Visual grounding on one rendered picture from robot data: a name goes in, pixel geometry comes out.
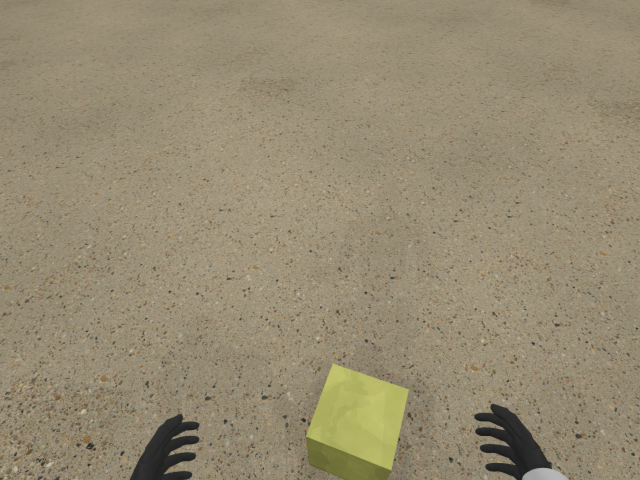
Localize robot left hand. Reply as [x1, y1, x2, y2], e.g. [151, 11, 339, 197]
[130, 414, 199, 480]

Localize robot right hand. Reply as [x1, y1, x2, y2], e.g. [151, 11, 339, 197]
[474, 404, 552, 480]

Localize carton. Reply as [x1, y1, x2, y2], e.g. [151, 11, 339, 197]
[306, 364, 409, 480]

